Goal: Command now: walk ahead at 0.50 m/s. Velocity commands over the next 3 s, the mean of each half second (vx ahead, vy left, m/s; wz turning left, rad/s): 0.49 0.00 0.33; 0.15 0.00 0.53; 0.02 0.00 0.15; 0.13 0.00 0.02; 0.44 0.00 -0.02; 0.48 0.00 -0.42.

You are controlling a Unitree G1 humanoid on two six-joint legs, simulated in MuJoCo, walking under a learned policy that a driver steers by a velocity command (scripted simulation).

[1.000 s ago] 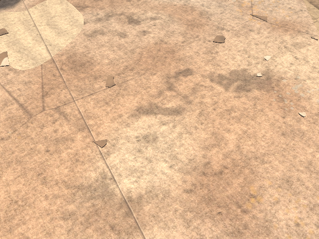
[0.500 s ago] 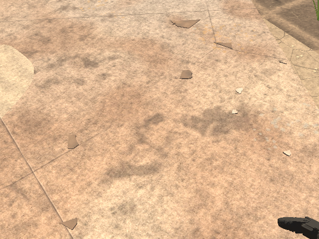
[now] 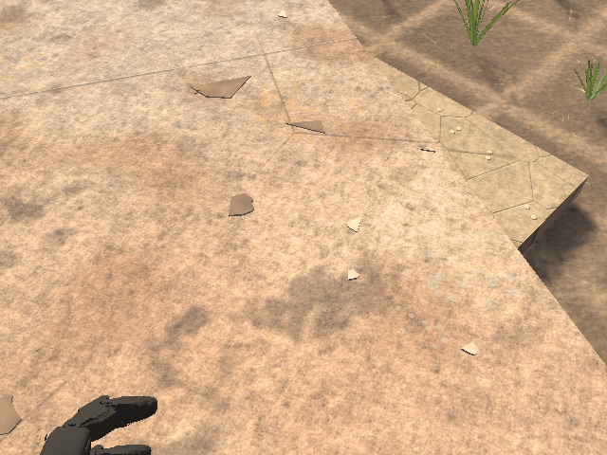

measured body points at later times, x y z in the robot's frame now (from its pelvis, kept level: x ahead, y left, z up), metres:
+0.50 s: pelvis +0.25 +0.00 +0.00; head +0.29 +0.02 +0.45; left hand +0.22 +0.29 -0.13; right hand +0.50 -0.18 -0.10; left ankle +0.39 +0.16 -0.71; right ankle +0.13 -0.12 -0.73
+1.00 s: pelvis +0.41 +0.04 +0.00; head +0.44 +0.06 +0.45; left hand +0.42 +0.36 -0.10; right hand +0.69 -0.14 -0.09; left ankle +0.39 +0.14 -0.73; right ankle +0.52 -0.06 -0.73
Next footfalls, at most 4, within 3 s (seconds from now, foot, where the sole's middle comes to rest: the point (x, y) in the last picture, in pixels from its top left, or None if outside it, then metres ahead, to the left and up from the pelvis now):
0.02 right None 0.17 -0.12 -0.77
0.56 left None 0.43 0.15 -0.77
1.00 right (307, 415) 0.55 -0.03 -0.77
1.30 left None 0.37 0.17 -0.77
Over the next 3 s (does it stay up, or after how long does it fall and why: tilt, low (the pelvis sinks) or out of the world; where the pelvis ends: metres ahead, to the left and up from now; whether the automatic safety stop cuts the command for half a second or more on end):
stays up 0.95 0.33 -0.02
